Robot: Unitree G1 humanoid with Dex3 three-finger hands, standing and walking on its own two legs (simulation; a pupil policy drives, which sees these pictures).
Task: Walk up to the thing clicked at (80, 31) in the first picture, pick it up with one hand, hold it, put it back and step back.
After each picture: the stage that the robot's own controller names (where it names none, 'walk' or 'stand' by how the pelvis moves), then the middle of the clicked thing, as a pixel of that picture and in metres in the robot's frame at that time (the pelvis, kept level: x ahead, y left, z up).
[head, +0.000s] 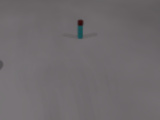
stand; (80, 29) +1.63 +0.09 -0.66
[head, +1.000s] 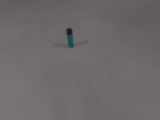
walk; (70, 38) +1.49 +0.29 -0.64
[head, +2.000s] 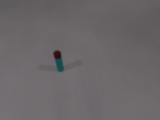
walk; (59, 61) +1.00 +0.34 -0.65
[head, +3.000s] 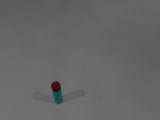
walk; (57, 93) +0.65 +0.24 -0.62
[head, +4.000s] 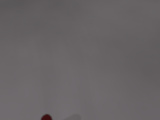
stand; out of the picture +0.39 +0.24 -0.63
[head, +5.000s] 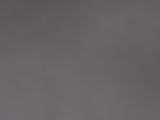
stand; out of the picture +0.36 +0.23 -0.65
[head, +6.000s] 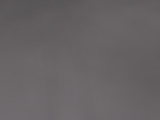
stand; out of the picture +0.38 +0.23 -0.66
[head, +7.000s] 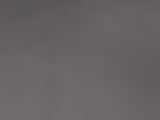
stand; out of the picture +0.37 +0.24 -0.66
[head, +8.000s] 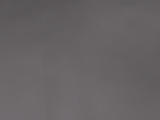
stand; out of the picture +0.37 +0.24 -0.66
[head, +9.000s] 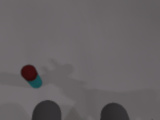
go down; (33, 78) +0.42 +0.25 -0.40
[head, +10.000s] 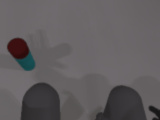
go down; (23, 57) +0.45 +0.27 -0.27
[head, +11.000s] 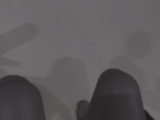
close in; out of the picture +0.43 +0.31 -0.17
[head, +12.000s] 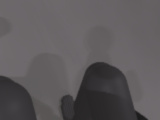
close; out of the picture +0.42 +0.32 -0.15
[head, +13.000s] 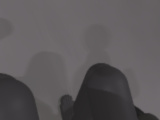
lift; out of the picture +0.40 +0.32 -0.16
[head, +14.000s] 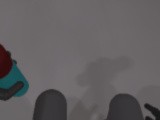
lift; (7, 75) +0.32 +0.25 +0.00
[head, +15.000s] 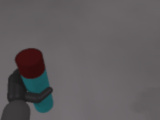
hold; (38, 85) +0.33 +0.17 +0.05
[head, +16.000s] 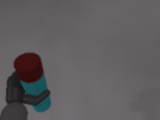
hold; (36, 86) +0.33 +0.18 +0.03
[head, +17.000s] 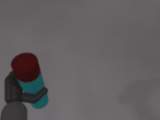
crouch; (33, 85) +0.34 +0.18 +0.00
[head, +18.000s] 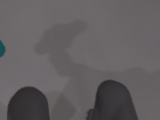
lower; out of the picture +0.48 +0.28 -0.05
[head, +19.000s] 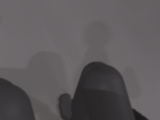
lower; out of the picture +0.44 +0.34 -0.16
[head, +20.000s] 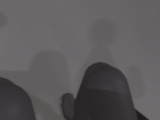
lower; out of the picture +0.42 +0.33 -0.16
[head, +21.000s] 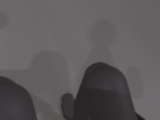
lower; out of the picture +0.42 +0.33 -0.16
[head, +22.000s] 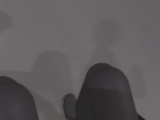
lower; out of the picture +0.42 +0.33 -0.16
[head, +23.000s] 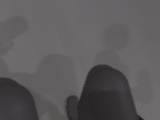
open; out of the picture +0.42 +0.30 -0.15
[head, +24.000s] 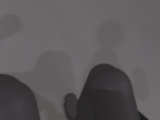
rise; out of the picture +0.42 +0.31 -0.16
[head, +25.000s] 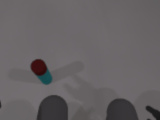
walk; (43, 73) +0.45 +0.24 -0.37
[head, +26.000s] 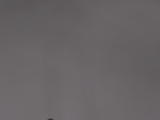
stand; out of the picture +0.38 +0.21 -0.59
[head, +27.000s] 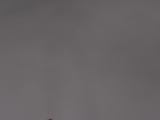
stand; out of the picture +0.39 +0.22 -0.60
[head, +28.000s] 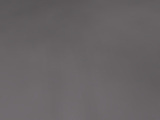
stand; out of the picture +0.39 +0.20 -0.64
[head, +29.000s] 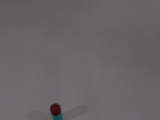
walk; (56, 114) +0.43 +0.18 -0.63
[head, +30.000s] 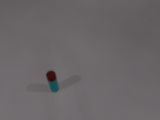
walk; (53, 82) +0.64 +0.25 -0.63
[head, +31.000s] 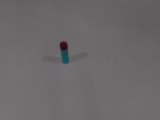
walk; (64, 53) +0.97 +0.23 -0.63
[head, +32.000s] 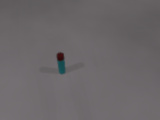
stand; (61, 63) +1.00 +0.25 -0.65
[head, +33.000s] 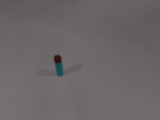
stand; (58, 66) +0.99 +0.26 -0.66
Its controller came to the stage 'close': yes
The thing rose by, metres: 0.68
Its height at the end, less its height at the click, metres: +0.00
